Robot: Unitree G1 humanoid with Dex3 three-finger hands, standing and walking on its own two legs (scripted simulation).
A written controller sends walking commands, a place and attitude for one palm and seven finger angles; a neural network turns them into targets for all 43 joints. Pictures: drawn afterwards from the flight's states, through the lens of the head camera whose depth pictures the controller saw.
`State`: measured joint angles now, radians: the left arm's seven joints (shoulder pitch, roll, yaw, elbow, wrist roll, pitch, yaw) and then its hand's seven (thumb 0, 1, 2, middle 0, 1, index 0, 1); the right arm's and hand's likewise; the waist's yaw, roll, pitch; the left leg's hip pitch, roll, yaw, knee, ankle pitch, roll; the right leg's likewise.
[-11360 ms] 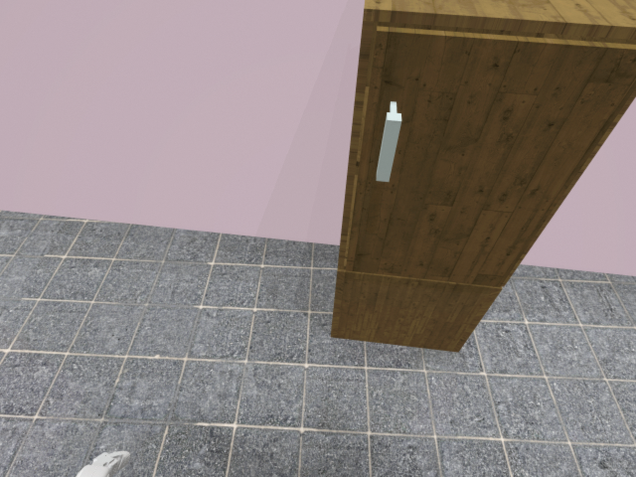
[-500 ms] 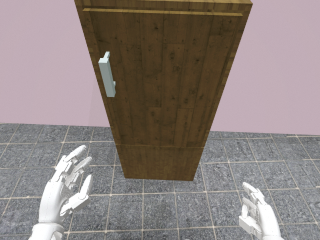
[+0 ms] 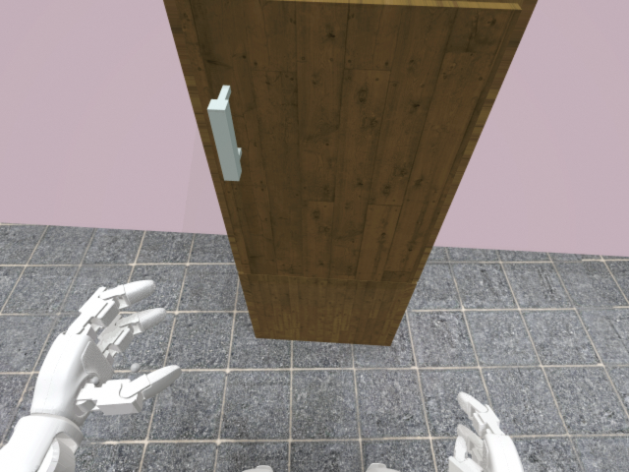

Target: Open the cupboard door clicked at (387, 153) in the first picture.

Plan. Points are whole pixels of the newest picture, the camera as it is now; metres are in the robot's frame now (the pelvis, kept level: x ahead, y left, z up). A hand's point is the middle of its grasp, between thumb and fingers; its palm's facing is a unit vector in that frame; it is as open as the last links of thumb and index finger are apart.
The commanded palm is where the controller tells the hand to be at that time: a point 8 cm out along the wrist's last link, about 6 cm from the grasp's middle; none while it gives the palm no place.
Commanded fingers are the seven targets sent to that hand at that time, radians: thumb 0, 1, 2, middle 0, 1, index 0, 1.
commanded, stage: raise the hand with hooked fingers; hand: left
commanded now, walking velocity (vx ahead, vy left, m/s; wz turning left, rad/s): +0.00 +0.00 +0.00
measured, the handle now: (229, 134) +0.54 +0.15 +0.13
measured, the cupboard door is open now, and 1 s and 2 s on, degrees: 0 0 0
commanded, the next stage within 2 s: move the hooked fingers beside the handle in 1.28 s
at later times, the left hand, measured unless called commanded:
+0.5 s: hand (64, 310) +0.26 +0.27 +0.12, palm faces +0.03 -1.00 -0.05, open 13.7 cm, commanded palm +0.23 +0.32 +0.12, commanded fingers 0.00 -0.50 0.30 -0.30 -1.20 -0.30 -1.20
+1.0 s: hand (61, 263) +0.30 +0.28 +0.14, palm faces +0.00 -1.00 -0.02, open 14.0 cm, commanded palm +0.27 +0.33 +0.15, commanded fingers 0.00 -0.50 0.30 -0.30 -1.20 -0.30 -1.20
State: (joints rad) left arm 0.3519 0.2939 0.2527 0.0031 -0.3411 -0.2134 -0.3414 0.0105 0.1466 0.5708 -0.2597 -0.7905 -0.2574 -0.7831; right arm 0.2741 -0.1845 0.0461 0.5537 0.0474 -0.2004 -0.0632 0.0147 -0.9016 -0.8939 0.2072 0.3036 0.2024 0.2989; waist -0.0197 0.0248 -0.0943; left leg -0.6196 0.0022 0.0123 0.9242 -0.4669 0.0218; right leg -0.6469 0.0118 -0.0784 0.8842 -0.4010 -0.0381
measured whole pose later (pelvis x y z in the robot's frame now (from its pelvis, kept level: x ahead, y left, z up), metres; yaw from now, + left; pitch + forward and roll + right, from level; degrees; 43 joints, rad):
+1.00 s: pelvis +0.01 +0.01 +0.03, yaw +0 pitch +3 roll -1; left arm -0.10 0.46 0.43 0.37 -0.35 -0.06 -0.51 -0.01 -0.50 0.30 -0.30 -1.20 -0.30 -1.20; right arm 0.29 -0.29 0.06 0.59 0.07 -0.22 -0.10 0.01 -0.90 -0.89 0.20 0.30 0.20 0.30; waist 0.01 0.03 -0.04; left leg -0.35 -0.01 0.02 0.66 -0.36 0.03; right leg -0.38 0.01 -0.07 0.61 -0.29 -0.03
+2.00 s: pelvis +0.01 +0.00 +0.03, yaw -1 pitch +6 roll +0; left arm -0.37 0.46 0.42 0.65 -0.27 -0.15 -0.44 -0.01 -0.50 0.30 -0.30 -1.20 -0.30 -1.20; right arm 0.34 -0.29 0.05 0.61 0.06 -0.15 -0.09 0.01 -0.90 -0.89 0.20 0.30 0.20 0.30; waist -0.03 0.02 -0.05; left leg -0.41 0.00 0.03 0.67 -0.36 0.02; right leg -0.45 0.02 -0.06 0.64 -0.29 -0.04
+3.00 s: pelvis +0.01 +0.01 +0.02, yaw -2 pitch +15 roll -2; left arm -0.96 0.61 0.42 1.24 -0.12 -0.27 -0.36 -0.01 -0.50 0.30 -0.30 -1.20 -0.30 -1.20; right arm 0.43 -0.30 0.05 0.65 0.03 -0.01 -0.05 0.01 -0.91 -0.89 0.20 0.30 0.20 0.30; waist -0.17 0.00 -0.06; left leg -0.66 0.01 0.03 0.79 -0.40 0.04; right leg -0.68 0.03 -0.05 0.72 -0.31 -0.02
